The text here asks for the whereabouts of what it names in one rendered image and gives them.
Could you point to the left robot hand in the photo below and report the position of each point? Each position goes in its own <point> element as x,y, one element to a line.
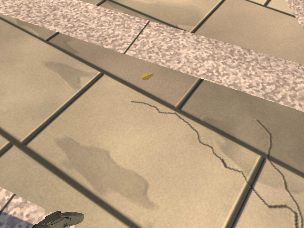
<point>60,220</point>

